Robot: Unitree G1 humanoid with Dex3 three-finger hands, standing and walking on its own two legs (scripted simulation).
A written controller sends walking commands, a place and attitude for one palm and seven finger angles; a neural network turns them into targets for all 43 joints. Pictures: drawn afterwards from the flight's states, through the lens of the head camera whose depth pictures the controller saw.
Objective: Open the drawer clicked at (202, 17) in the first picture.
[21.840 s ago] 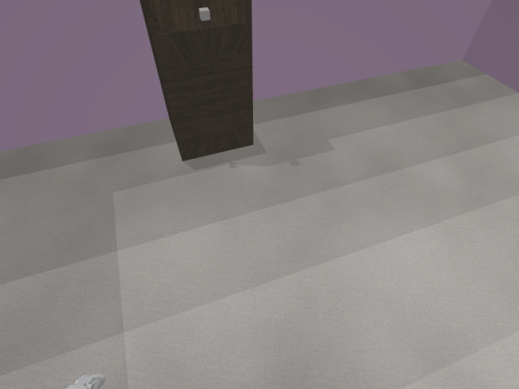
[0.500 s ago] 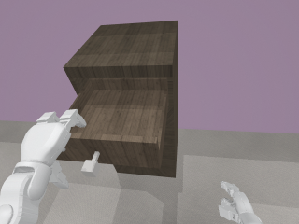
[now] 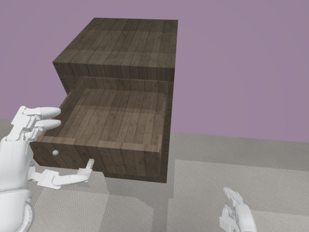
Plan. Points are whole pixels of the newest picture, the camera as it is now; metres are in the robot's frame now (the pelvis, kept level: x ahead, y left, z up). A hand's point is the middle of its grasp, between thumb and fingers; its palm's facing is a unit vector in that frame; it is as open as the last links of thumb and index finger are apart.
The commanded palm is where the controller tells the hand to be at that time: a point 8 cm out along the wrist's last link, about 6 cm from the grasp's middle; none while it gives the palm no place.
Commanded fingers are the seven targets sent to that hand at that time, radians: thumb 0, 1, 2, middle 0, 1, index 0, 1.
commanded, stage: draw the hand back to the body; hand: left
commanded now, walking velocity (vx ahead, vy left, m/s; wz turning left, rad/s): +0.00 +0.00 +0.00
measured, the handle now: (87, 171) +0.25 +0.23 +0.00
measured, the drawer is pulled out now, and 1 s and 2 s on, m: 0.30 0.30 0.30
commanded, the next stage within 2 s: step back with the hand held close in 0.76 s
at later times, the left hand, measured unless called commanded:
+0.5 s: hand (36, 155) +0.20 +0.26 +0.18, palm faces +0.44 -0.81 -0.39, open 9.1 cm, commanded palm +0.14 +0.29 +0.19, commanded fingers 0.00 0.83 0.87 -0.20 -0.34 -0.20 -0.34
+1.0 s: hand (36, 161) +0.18 +0.25 +0.18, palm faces +0.42 -0.80 -0.44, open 7.4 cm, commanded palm +0.12 +0.29 +0.19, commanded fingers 0.00 0.90 0.90 -0.20 -0.30 -0.20 -0.30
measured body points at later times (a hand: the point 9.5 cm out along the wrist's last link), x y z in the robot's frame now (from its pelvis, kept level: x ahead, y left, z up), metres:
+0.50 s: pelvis +0.01 +0.01 +0.00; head +0.00 -0.01 +0.45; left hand +0.17 +0.30 +0.20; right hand +0.21 -0.20 -0.08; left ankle -0.03 +0.12 -0.74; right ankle +0.02 -0.10 -0.74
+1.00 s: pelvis -0.01 +0.00 +0.00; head +0.00 -0.01 +0.45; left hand +0.15 +0.29 +0.20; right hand +0.19 -0.22 -0.08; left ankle -0.03 +0.12 -0.74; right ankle +0.02 -0.10 -0.74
